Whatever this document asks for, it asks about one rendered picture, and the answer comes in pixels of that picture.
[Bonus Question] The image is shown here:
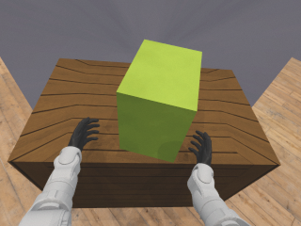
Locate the robot left hand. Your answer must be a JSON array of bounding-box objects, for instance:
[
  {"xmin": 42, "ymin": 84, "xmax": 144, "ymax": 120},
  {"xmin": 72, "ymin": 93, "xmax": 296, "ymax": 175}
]
[{"xmin": 68, "ymin": 117, "xmax": 100, "ymax": 152}]

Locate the pedestal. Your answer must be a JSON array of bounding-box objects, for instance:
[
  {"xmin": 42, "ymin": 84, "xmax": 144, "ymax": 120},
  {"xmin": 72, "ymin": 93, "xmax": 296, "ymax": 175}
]
[{"xmin": 8, "ymin": 58, "xmax": 281, "ymax": 208}]

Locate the robot right forearm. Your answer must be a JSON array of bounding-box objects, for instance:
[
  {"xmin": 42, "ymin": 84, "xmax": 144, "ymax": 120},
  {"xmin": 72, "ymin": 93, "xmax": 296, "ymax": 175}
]
[{"xmin": 187, "ymin": 163, "xmax": 251, "ymax": 226}]

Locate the robot right hand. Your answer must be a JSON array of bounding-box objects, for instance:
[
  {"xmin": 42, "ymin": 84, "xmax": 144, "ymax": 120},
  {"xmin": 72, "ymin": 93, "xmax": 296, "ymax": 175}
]
[{"xmin": 188, "ymin": 130, "xmax": 213, "ymax": 167}]

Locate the carton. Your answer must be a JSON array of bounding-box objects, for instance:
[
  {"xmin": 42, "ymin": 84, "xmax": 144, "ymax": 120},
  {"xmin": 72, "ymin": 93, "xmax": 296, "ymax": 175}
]
[{"xmin": 116, "ymin": 40, "xmax": 202, "ymax": 163}]

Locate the left robot upper arm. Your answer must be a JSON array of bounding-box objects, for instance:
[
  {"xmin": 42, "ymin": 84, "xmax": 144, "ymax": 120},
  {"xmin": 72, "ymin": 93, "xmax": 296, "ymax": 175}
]
[{"xmin": 21, "ymin": 209, "xmax": 72, "ymax": 226}]

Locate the robot left forearm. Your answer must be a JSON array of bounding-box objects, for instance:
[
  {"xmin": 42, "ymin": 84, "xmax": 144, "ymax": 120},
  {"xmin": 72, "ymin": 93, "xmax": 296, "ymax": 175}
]
[{"xmin": 18, "ymin": 146, "xmax": 82, "ymax": 226}]

